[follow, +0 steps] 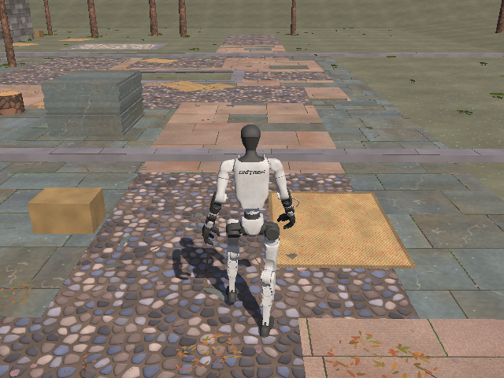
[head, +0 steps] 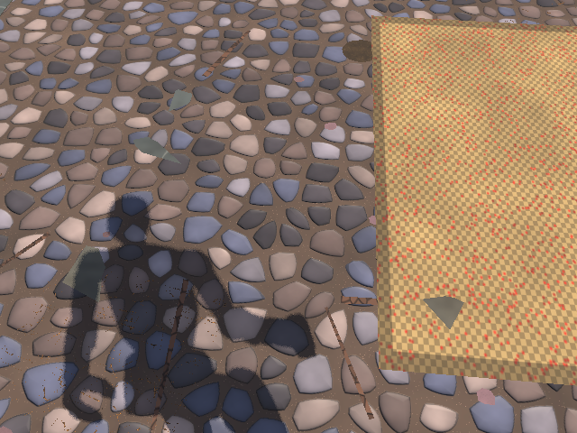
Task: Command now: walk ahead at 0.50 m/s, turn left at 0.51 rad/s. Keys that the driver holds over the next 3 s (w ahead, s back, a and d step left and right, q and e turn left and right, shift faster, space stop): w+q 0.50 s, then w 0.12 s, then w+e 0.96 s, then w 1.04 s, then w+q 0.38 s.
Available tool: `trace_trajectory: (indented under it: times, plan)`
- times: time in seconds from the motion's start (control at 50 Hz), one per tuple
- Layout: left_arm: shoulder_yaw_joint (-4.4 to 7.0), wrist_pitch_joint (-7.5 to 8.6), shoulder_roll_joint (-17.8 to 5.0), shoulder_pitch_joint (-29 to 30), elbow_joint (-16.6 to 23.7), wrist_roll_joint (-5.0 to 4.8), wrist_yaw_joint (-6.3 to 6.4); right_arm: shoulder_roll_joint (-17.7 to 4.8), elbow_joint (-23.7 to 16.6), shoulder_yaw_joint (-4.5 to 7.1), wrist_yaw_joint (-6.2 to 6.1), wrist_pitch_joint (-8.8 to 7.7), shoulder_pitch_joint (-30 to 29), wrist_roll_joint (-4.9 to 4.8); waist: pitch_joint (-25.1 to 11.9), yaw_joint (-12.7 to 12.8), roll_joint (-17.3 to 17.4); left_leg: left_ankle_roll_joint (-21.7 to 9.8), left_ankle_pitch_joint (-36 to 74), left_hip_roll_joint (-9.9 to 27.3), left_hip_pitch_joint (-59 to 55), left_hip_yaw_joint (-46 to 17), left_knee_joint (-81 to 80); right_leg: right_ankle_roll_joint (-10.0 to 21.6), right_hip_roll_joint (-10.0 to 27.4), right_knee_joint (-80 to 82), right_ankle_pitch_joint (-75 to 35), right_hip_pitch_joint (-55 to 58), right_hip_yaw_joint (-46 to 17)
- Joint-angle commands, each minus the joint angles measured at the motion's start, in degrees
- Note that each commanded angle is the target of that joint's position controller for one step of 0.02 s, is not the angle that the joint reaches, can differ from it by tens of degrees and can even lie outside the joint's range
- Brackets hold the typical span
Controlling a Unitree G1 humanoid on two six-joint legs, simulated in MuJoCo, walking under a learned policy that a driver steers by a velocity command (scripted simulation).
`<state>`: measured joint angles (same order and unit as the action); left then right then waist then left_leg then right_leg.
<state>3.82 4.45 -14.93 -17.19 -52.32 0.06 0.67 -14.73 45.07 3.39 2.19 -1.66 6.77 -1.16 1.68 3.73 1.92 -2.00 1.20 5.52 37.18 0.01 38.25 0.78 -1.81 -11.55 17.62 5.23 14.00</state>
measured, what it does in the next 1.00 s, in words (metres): walks ahead: left foot, then right foot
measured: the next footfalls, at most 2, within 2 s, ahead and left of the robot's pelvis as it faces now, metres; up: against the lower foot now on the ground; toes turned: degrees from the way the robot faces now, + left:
left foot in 0.10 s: +0.23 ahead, +0.12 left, +0.00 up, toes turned +7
right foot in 0.58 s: +0.55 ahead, -0.02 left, +0.00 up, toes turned +23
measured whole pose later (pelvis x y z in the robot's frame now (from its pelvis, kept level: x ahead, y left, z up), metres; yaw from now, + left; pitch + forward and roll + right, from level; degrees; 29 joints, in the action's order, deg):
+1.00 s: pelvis +0.55 +0.11 +0.01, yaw +15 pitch +2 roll -1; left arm 3.7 3.0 -15.7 -23.9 -49.7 -1.7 0.1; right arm -14.8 37.1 2.0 0.8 -5.6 1.4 -0.6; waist 1.0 7.0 1.2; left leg 1.4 -3.2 1.0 28.1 -4.6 28.7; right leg 1.3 -3.3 -20.3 16.8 -5.3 -7.5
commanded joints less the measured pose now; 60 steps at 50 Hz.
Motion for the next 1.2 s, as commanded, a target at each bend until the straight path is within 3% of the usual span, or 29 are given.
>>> trace_trajectory:
  times: [0.02, 0.06, 0.1, 0.12, 0.14, 0.16, 0.18, 0.22, 0.3, 0.4, 0.5, 0.54, 0.58, 0.6, 0.62, 0.64, 0.66, 0.7, 0.76, 0.86, 0.96, 1.02, 1.04, 1.06, 1.08, 1.1, 1.12, 1.14, 1.2]
  plan:
    - [2.63, -0.92, -10.87, -0.26, 1.98, -0.82, 0.56, -3.66, -6.91, 0.71, 1.19, -0.74, -6.39, -0.11, 3.43, -0.63, -4.77, -2.22, -5.44, -1.78, 1.66, 3.36, -2.41, 6.76, 18.67, -2.12, -40.33, 2.25, -2.54]
    - [3.14, -1.81, -12.58, 1.21, 2.55, -1.17, 1.06, -6.0, -6.79, 2.01, 1.36, -0.36, -1.5, -0.19, -0.88, -4.31, -7.18, -4.55, -11.42, -5.79, -6.9, 6.68, -1.65, 5.49, 18.51, -11.73, -58.92, 3.16, -1.3]
    - [2.88, -2.21, -12.59, 3.0, 3.35, -1.28, 1.39, -11.81, -2.97, 5.32, 0.24, 0.0, 14.87, -0.41, -9.29, -13.28, -4.76, -8.63, -8.53, -8.85, -31.56, 4.57, -7.45, 2.22, 14.91, -35.2, -54.1, -7.57, 0.17]
    - [0.91, -1.2, -5.97, -0.97, 5.69, 0.97, 0.83, -18.24, -1.9, 6.9, -1.0, 0.35, 18.77, -0.55, -14.2, -10.36, 8.84, -15.96, -10.18, 4.86, -52.14, -19.42, -8.2, -1.21, 7.65, -56.25, -12.74, -31.01, -0.56]
    - [-0.44, 1.37, -3.78, -0.88, 7.4, 0.25, -0.12, -18.15, -3.93, 6.09, -0.63, -0.64, 17.58, -0.25, -22.32, -8.33, 10.22, -24.37, -19.31, 14.0, -61.41, -47.94, -18.84, -2.11, -1.61, -68.38, 17.57, -45.13, -14.17]
    - [0.74, 3.18, -8.4, 6.65, 8.9, -2.17, -0.97, -13.41, -3.92, 4.68, -0.32, -1.35, 17.05, 0.27, -17.76, -11.26, 4.09, -20.55, -18.64, 12.69, -58.96, -42.41, -21.94, -0.58, 2.0, -69.51, 13.69, -51.19, -19.64]
    - [0.64, 4.12, -8.42, 8.96, 9.85, -2.8, -1.15, -11.52, -3.99, 4.15, -0.33, -1.94, 14.17, 0.25, -11.04, -9.67, 1.95, -18.23, -14.89, 10.62, -51.2, -34.11, -22.02, 0.68, 4.54, -65.38, 8.35, -51.89, -19.02]
    - [1.36, 3.82, -8.89, 7.92, 8.49, -0.38, -0.4, -7.99, -5.61, 3.0, -0.59, -2.26, 7.1, 0.39, -5.01, -4.71, -1.47, -15.24, -3.92, 5.98, -36.14, -23.36, -23.22, 0.0, 8.34, -55.87, 2.09, -44.38, -18.82]
    - [1.27, 1.35, -6.84, 7.91, 9.25, 0.81, -0.24, -9.59, -6.34, 3.21, -1.86, -2.48, 7.23, 0.49, -3.27, -2.75, -0.12, -15.15, 5.02, 2.94, -26.21, -17.21, -26.11, -3.56, 8.21, -46.32, -3.93, -39.63, -17.24]
    - [0.15, 1.54, -4.44, 18.5, 12.64, 0.34, -0.74, -10.67, -5.4, 3.54, -3.13, -1.73, 11.2, 0.09, -1.15, -6.71, 2.47, -10.99, -1.89, -1.11, -22.73, -13.58, -25.2, -4.96, 4.22, -24.85, -21.18, -36.42, -16.54]
    - [0.69, 2.63, -6.97, 22.17, 14.74, -0.54, -1.96, -10.11, -4.02, 3.51, -3.47, -1.02, 14.48, -0.34, -1.04, -7.78, 3.7, -9.62, -6.95, 1.77, -28.52, -20.4, -19.67, -3.31, 2.5, -16.64, -20.72, -33.94, -18.72]
    - [1.07, 3.26, -8.11, 19.32, 13.99, -0.51, -2.37, -9.85, -3.81, 3.48, -3.77, -0.74, 14.21, 0.08, -1.54, -6.36, 5.42, -8.99, -4.17, 3.59, -31.62, -22.24, -16.4, -1.59, 2.81, -16.05, -16.65, -31.8, -18.23]
    - [2.23, 3.91, -10.1, 10.14, 11.43, 0.39, -2.11, -7.46, -4.0, 2.57, -3.55, -0.66, 13.73, 0.41, -6.25, -1.88, 5.23, -6.68, 4.74, 0.0, -31.07, -19.96, -6.95, 1.79, 2.99, -13.47, -16.13, -18.43, -16.79]
    - [2.85, 3.99, -12.73, 1.65, 10.52, 1.2, -1.81, -5.01, -4.89, 1.43, -3.34, -0.76, 14.22, 1.28, -14.22, 1.55, -0.03, -4.62, -2.41, -3.41, -24.41, -15.93, 8.21, 5.45, 11.45, -15.19, -14.43, -3.92, -25.49]
    - [4.31, 3.16, -17.52, -4.84, 7.41, 1.28, -2.12, -1.33, -5.06, 0.43, -3.15, -1.4, 23.9, -0.59, -20.68, -1.89, -20.19, 0.02, -29.58, -12.18, -3.27, -9.34, 27.56, 15.89, 23.36, -9.73, -1.67, 14.71, -52.67]
    - [3.14, 3.02, -12.38, -5.1, 7.23, -0.82, -2.65, -6.56, -3.94, 0.98, -3.31, -1.77, 22.79, -1.1, -17.43, -0.17, -16.26, 0.34, -34.26, -9.37, 4.97, -11.77, 34.81, 16.02, 24.09, -4.95, 13.16, 14.17, -61.24]
    - [2.11, 2.73, -8.96, -1.8, 7.95, -1.1, -2.55, -9.72, -5.09, 1.75, -3.19, -1.95, 15.07, -0.85, -9.2, 1.17, -10.37, 0.18, -29.26, -7.13, 7.57, -11.21, 36.45, 13.73, 21.46, -4.03, 13.19, 7.16, -53.21]
    - [1.18, 1.73, -7.48, 3.43, 8.76, 0.0, -2.5, -8.88, -7.45, 1.66, -3.13, -2.77, 7.08, 1.19, -1.99, -0.63, -4.8, 0.2, -22.47, -3.04, 5.58, -6.73, 31.1, 12.66, 16.69, -2.43, 0.27, -5.71, -42.32]
    - [0.5, 1.6, -6.44, 3.24, 8.48, -0.23, -2.21, -5.87, -8.01, 1.31, -2.69, -3.41, 7.71, 1.49, -2.9, -3.25, -7.85, 1.03, -20.7, -1.27, -0.56, -5.05, 21.68, 12.89, 12.81, -0.77, -12.77, -10.92, -36.06]
    - [1.94, 0.63, -10.86, 0.6, 7.6, -1.42, -0.77, -3.01, -10.25, -0.25, -2.1, -3.88, -0.89, 1.33, -1.84, -1.44, -7.21, 3.62, -9.04, -3.34, -7.65, -2.47, 0.88, 12.34, 10.68, 0.99, -15.84, -17.47, -29.64]
    - [2.0, -0.73, -10.74, -4.25, 6.41, -1.96, -0.34, -5.2, -11.85, 0.34, -1.39, -4.75, -6.71, 0.35, -1.35, -0.1, -7.48, 3.9, -2.62, -5.64, -14.57, -3.58, -8.87, 10.21, 11.24, -2.5, -11.44, -17.13, -32.34]
    - [1.76, -1.25, -9.67, -3.75, 6.87, -1.67, -0.04, -7.58, -10.3, 1.69, -1.8, -5.21, -1.0, 0.4, -3.14, -4.33, -7.84, 1.53, -4.94, -5.09, -26.43, -3.09, -13.6, 7.35, 9.34, -9.28, -9.48, -19.24, -33.64]
    - [1.0, -1.04, -7.38, -2.76, 7.69, -1.21, -0.13, -9.74, -9.37, 2.58, -2.34, -5.32, 5.21, 1.04, -6.96, -7.7, -6.39, -0.74, -6.97, -0.72, -36.02, -6.55, -13.54, 5.36, 6.32, -18.12, -9.11, -23.3, -31.28]
    - [-0.36, -0.76, -2.95, -3.48, 9.18, 0.18, -0.11, -13.79, -8.2, 3.57, -2.89, -4.94, 14.54, 1.53, -14.86, -10.62, 3.71, -4.15, -8.72, 10.9, -49.44, -17.67, -13.32, 2.59, 1.47, -36.64, 5.31, -31.72, -24.52]
    - [-0.63, -0.04, -2.78, -8.86, 11.43, -1.98, -0.05, -16.34, -6.49, 4.17, -2.24, -3.96, 16.44, 1.82, -17.75, -7.39, 20.43, -11.69, -24.38, 20.32, -55.99, -41.34, -20.22, 1.34, -1.05, -50.76, 17.85, -47.35, -20.21]
    - [0.72, -0.21, -8.35, -7.09, 9.98, -2.72, 0.23, -11.06, -7.14, 3.0, -1.92, -4.04, 13.73, 1.31, -10.95, -8.13, 11.12, -10.88, -31.98, 17.8, -50.71, -39.77, -22.56, 0.8, 2.76, -57.39, 13.83, -51.61, -22.56]
    - [1.27, -0.53, -9.72, -2.99, 10.45, -2.46, 0.06, -8.14, -7.27, 2.14, -1.93, -4.08, 11.42, 1.07, -5.65, -8.24, 7.19, -8.94, -27.84, 15.19, -45.51, -30.64, -22.79, 0.72, 4.14, -58.61, 8.73, -52.46, -21.89]
    - [1.29, -0.97, -8.66, -2.13, 10.16, -2.08, 0.01, -6.62, -7.32, 1.53, -1.75, -4.16, 8.44, 1.41, -3.57, -6.67, 3.87, -7.99, -20.72, 12.52, -40.55, -24.36, -23.99, 0.13, 5.77, -57.9, 4.68, -50.15, -21.24]
    - [1.19, -2.07, -5.91, 0.02, 11.6, -1.76, -0.77, -5.32, -6.04, 1.4, -1.75, -4.56, 5.04, 1.87, -0.53, -4.37, 5.24, -7.66, -8.34, 9.2, -32.57, -12.96, -27.79, -0.84, 8.61, -54.03, -1.11, -46.36, -20.11]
